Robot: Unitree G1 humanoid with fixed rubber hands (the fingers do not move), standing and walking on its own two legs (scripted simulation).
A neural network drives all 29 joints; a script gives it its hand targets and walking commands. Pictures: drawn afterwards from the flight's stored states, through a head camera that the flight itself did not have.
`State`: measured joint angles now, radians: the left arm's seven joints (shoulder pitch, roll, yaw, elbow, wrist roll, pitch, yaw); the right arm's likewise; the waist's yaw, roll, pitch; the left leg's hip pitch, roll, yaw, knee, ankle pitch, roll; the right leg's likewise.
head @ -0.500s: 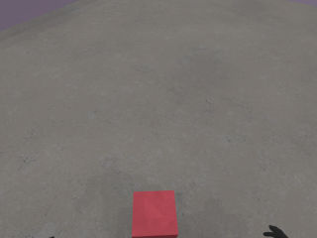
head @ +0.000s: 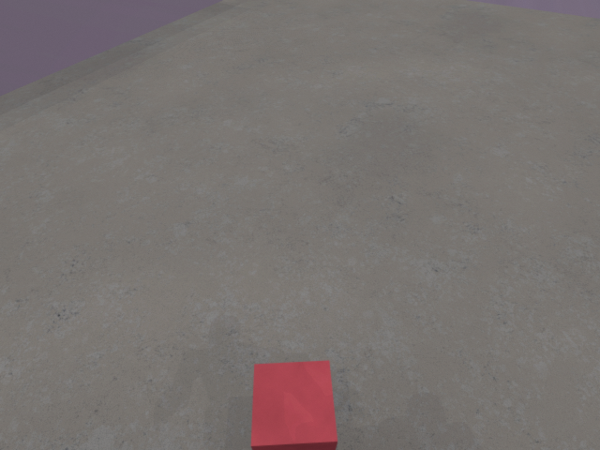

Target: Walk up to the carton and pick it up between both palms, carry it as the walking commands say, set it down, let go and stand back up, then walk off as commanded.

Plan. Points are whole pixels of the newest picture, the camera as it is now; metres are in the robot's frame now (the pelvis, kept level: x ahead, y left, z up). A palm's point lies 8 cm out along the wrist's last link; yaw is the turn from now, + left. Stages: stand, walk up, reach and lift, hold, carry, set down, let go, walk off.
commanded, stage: walk up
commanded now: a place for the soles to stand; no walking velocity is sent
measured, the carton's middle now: (294, 414) +0.37 +0.03 -0.66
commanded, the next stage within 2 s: stand in 1.34 s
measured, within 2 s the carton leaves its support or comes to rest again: neither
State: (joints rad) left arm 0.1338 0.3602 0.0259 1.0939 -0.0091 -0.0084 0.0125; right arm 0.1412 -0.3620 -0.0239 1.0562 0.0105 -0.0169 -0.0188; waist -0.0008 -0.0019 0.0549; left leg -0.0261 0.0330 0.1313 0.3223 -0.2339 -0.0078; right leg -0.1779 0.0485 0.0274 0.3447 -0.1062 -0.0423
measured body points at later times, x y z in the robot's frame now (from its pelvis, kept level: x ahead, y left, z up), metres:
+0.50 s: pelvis +0.00 +0.00 +0.00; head -0.01 +0.00 +0.45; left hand +0.09 +0.30 -0.12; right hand +0.04 -0.32 -0.13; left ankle -0.03 +0.12 -0.75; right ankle +0.05 -0.09 -0.75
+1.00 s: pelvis +0.00 -0.04 -0.02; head +0.03 -0.05 +0.43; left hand +0.12 +0.28 -0.12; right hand +0.09 -0.38 -0.13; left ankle -0.04 +0.11 -0.72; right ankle +0.04 -0.11 -0.75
